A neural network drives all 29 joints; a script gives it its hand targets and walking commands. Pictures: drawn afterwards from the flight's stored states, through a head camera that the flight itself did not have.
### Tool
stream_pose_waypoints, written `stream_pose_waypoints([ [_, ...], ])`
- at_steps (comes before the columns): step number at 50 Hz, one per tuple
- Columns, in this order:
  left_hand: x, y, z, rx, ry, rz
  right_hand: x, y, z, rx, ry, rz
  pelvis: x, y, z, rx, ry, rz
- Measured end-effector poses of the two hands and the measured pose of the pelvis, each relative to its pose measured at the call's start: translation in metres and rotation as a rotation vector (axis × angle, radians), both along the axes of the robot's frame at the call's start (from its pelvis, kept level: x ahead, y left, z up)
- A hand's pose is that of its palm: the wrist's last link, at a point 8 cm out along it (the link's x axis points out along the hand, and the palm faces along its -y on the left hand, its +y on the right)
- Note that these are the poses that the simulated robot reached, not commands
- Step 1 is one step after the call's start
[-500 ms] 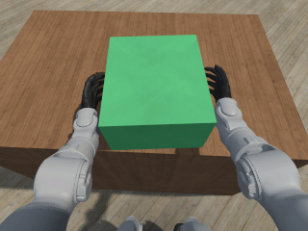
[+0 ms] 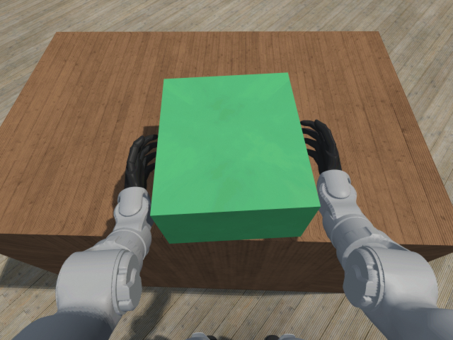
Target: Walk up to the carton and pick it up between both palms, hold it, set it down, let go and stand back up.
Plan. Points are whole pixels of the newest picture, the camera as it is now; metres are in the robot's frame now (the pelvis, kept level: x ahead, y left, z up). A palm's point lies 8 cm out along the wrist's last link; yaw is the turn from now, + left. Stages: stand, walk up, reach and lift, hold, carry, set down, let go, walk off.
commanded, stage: reach and lift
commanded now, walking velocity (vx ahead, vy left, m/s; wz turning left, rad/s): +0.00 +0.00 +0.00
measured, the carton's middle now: (230, 155) +0.46 +0.01 -0.01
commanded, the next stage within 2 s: none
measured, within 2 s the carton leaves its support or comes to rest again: leaves its support in 1.14 s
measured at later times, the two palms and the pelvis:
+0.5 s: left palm (136, 182) +0.39 +0.18 +0.01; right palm (329, 165) +0.40 -0.17 +0.03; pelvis -0.01 +0.00 +0.01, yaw -2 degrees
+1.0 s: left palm (136, 186) +0.38 +0.19 +0.01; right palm (327, 167) +0.40 -0.17 +0.03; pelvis -0.01 +0.00 +0.01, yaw -2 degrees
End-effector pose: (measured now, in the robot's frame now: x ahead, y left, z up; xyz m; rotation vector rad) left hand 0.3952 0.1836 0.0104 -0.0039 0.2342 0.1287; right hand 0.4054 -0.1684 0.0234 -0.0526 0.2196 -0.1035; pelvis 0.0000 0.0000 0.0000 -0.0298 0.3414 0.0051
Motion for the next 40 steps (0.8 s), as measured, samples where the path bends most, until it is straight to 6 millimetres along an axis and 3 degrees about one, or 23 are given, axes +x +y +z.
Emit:
stream_pose_waypoints([
  [18,-0.002,0.0,0.0,-0.012,-0.023,0.007,-0.002,0.0,0.003,-0.05,-0.03,0.008,0.0,0.003,0.005,-0.007,0.026,-0.014],
  [40,-0.013,0.001,0.002,-0.015,-0.054,0.003,-0.016,0.002,0.006,-0.081,-0.074,0.004,-0.018,0.001,0.009,0.0,0.068,-0.046],
])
